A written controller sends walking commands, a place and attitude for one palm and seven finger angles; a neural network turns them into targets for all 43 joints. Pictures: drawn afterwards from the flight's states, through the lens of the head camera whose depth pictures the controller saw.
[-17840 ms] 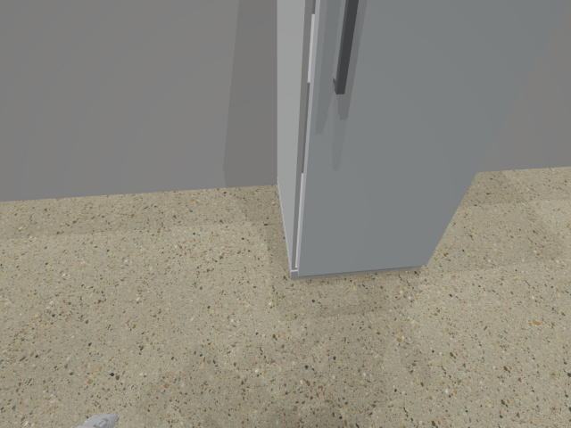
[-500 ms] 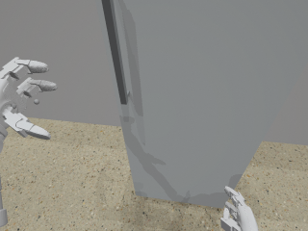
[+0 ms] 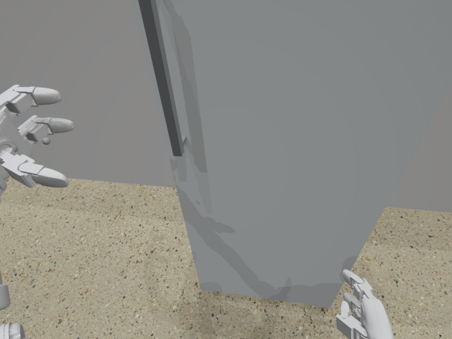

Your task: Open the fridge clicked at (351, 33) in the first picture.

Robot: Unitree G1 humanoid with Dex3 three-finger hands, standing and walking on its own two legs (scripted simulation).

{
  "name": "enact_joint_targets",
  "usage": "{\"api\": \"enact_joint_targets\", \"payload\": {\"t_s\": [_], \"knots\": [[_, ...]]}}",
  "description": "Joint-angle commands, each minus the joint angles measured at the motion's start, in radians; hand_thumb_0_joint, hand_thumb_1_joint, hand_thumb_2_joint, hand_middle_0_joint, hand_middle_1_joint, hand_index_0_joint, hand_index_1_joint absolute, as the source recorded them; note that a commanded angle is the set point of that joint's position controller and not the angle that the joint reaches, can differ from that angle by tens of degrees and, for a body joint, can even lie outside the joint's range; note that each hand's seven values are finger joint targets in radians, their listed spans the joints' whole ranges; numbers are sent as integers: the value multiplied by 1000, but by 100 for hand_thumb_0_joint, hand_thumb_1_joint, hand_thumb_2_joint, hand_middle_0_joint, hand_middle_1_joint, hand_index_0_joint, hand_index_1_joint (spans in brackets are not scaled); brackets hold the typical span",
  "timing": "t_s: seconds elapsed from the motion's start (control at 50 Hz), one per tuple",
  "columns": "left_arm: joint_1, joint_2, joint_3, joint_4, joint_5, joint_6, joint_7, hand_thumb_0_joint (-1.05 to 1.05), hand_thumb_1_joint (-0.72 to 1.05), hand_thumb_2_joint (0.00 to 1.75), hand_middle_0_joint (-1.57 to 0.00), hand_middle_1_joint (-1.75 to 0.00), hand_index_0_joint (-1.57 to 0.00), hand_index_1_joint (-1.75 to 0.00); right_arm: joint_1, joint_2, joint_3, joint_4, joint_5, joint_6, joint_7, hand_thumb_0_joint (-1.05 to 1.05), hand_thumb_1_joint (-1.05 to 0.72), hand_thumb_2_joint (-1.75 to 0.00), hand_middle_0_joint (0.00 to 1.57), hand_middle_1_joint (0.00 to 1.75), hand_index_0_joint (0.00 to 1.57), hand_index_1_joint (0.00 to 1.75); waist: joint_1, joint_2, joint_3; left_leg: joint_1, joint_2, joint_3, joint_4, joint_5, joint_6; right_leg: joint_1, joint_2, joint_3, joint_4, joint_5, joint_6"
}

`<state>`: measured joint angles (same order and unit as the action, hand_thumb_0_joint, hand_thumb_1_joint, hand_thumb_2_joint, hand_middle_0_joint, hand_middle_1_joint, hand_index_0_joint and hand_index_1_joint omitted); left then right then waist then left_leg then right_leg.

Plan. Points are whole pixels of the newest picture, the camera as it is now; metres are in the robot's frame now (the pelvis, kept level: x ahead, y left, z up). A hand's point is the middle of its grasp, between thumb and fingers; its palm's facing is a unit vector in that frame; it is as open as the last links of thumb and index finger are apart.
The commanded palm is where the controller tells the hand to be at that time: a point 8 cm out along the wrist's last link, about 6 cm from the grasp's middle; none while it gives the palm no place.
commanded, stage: raise the hand to about handle height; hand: left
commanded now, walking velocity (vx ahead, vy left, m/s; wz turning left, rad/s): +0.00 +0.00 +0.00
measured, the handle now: (167, 78) +0.47 +0.17 +0.27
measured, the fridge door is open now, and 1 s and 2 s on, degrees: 0 0 0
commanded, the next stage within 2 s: move the hooked fingers beside the handle in 0.02 s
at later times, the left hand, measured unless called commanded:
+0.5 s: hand (90, 142) +0.30 +0.24 +0.25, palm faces -0.03 -0.99 -0.12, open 14.0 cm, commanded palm +0.27 +0.30 +0.25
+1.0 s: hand (103, 121) +0.36 +0.25 +0.25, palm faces +0.03 -1.00 -0.06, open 14.0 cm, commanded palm +0.32 +0.29 +0.25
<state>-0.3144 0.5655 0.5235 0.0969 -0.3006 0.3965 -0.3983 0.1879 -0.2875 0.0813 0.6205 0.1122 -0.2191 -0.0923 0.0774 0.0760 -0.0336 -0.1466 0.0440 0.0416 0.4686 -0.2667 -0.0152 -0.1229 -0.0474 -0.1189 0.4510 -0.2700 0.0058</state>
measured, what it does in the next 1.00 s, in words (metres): stands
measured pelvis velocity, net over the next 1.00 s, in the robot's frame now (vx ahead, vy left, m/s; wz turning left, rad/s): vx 0.00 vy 0.00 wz -0.02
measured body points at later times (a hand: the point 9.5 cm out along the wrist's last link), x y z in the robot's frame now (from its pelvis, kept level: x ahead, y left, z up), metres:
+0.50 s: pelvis +0.00 +0.00 +0.00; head -0.03 -0.03 +0.45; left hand +0.30 +0.29 +0.25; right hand +0.20 -0.22 -0.07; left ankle -0.01 +0.13 -0.74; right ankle -0.01 -0.12 -0.74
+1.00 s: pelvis +0.00 +0.00 +0.00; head -0.02 -0.02 +0.45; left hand +0.35 +0.30 +0.25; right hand +0.18 -0.24 -0.08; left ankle -0.01 +0.13 -0.74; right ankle -0.01 -0.12 -0.74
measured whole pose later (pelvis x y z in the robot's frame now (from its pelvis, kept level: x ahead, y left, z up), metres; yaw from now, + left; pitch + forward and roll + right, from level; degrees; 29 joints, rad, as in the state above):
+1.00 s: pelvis +0.00 +0.00 +0.00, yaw -1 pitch -2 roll +0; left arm -0.50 0.51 0.42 0.31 -0.26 0.33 -0.36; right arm 0.20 -0.27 0.08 0.63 0.10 -0.17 -0.10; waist 0.02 0.06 -0.04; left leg -0.16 0.04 0.06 0.45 -0.26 -0.01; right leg -0.16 -0.05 -0.10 0.45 -0.26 0.01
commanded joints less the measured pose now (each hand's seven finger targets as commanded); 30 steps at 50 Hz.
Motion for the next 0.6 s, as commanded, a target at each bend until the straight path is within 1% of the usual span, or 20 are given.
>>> {"api": "enact_joint_targets", "payload": {"t_s": [0.0,0.04,0.06,0.08,0.14,0.2,0.22,0.24,0.28,0.3,0.32,0.34,0.36,0.38,0.42,0.44,0.46,0.52,0.54,0.58], "knots": [[-292,239,-9,-254,-16,-35,-58,0,-50,30,-30,-120,-30,-120,-158,-113,-46,-191,4,-54,-15,0,-90,-90,20,30,20,30,-32,-43,-202,124,-47,-50,-38,242,52,-43,25,35,-43,285,-13],[-237,332,105,-305,-54,-78,-77,0,-50,30,-30,-120,-30,-120,-170,-106,-38,-192,-6,-49,-12,0,-90,-90,20,30,20,30,-10,-76,-252,131,-49,-51,-27,268,54,8,29,41,-44,321,-13],[-255,356,150,-352,-66,-104,-79,0,-50,30,-30,-120,-30,-120,-181,-102,-38,-199,-9,-50,-12,0,-90,-90,20,30,20,30,-3,-63,-303,140,-52,-50,-28,286,53,37,29,40,-34,341,-13],[-252,377,188,-371,-77,-127,-70,0,-50,30,-30,-120,-30,-120,-187,-93,-34,-204,-12,-54,-12,0,-90,-90,20,30,20,30,6,-48,-309,141,-54,-49,-27,301,53,44,31,37,-30,356,-15],[-203,379,230,-316,-88,-148,-31,0,-50,30,-30,-120,-30,-120,-176,-85,-35,-181,-17,-59,-2,0,-90,-90,20,30,20,30,20,-6,-223,102,-47,-40,-35,299,45,16,31,30,-45,348,-19],[-264,296,129,-123,-60,-88,-13,0,-50,30,-30,-120,-30,-120,-156,-100,-35,-150,-4,-51,-7,0,-90,-90,20,30,20,30,-20,22,-64,52,-39,-35,-61,204,38,-85,30,25,-66,237,-15],[-300,267,75,-87,-45,-64,-15,0,-50,30,-30,-120,-30,-120,-153,-105,-34,-148,1,-50,-9,0,-90,-90,20,30,20,30,-30,47,-34,44,-39,-39,-69,176,35,-109,27,26,-71,200,-14],[-311,229,17,-73,-33,-45,-22,0,-50,30,-30,-120,-30,-120,-152,-106,-38,-150,6,-49,-9,0,-90,-90,20,30,20,30,-34,35,-15,48,-36,-39,-65,175,37,-116,24,37,-80,200,-16],[-397,205,-66,-97,-5,-23,-38,0,-50,30,-30,-120,-30,-120,-149,-109,-39,-162,10,-47,-16,0,-90,-90,20,30,20,30,-53,71,-61,74,-43,-42,-63,161,41,-116,20,39,-74,184,-14],[-429,188,-96,-146,3,-31,-44,0,-50,30,-30,-120,-30,-120,-149,-106,-40,-172,10,-50,-19,0,-90,-90,20,30,20,30,-59,53,-96,97,-43,-47,-58,170,45,-108,21,36,-68,191,-15],[-451,192,-100,-206,6,-48,-48,0,-50,30,-30,-120,-30,-120,-152,-104,-41,-184,6,-55,-20,0,-90,-90,20,30,20,30,-57,55,-152,124,-46,-53,-51,186,48,-92,20,38,-59,206,-18],[-440,195,-99,-238,-1,-74,-50,0,-50,30,-30,-120,-30,-120,-150,-98,-38,-182,3,-54,-20,0,-90,-90,20,30,20,30,-61,-2,-170,134,-39,-54,-44,202,50,-79,23,38,-61,222,-18],[-457,229,-53,-277,-8,-102,-49,0,-50,30,-30,-120,-30,-120,-155,-102,-42,-184,-3,-54,-22,0,-90,-90,20,30,20,30,-52,3,-239,154,-45,-59,-42,215,52,-49,25,40,-52,237,-19],[-462,248,-16,-301,-20,-131,-46,0,-50,30,-30,-120,-30,-120,-160,-95,-39,-185,-7,-55,-24,0,-90,-90,20,30,20,30,-46,-10,-274,171,-46,-60,-40,231,51,-29,27,38,-47,254,-20],[-427,285,68,-296,-49,-176,-32,0,-50,30,-30,-120,-30,-120,-165,-91,-38,-178,-14,-61,-24,0,-90,-90,20,30,20,30,-24,-12,-309,172,-47,-59,-38,263,46,6,29,35,-34,295,-22],[-373,326,120,-265,-57,-181,-19,0,-50,30,-30,-120,-30,-120,-157,-93,-37,-166,-20,-57,-18,0,-90,-90,20,30,20,30,-4,-26,-292,145,-46,-56,-38,270,44,20,29,35,-43,302,-23],[-361,329,146,-217,-57,-177,-5,0,-50,30,-30,-120,-30,-120,-157,-94,-37,-163,-19,-54,-17,0,-90,-90,20,30,20,30,-4,-47,-273,118,-45,-54,-49,277,44,26,28,29,-38,314,-22],[-318,272,105,-108,-29,-108,34,0,-50,30,-30,-120,-30,-120,-162,-93,-39,-160,-11,-40,-5,0,-90,-90,20,30,20,30,1,-8,-150,55,-41,-40,-67,252,35,-29,20,22,-37,288,-21],[-285,285,109,-84,-17,-81,41,0,-50,30,-30,-120,-30,-120,-159,-99,-44,-162,-9,-33,2,0,-90,-90,20,30,20,30,12,-20,-133,38,-38,-35,-67,262,37,-20,18,27,-45,296,-22],[-294,281,78,-51,0,-30,40,0,-50,30,-30,-120,-30,-120,-158,-109,-43,-173,-2,-16,4,0,-90,-90,20,30,20,30,-3,-22,-113,18,-40,-32,-67,246,39,-34,16,31,-43,288,-18]]}}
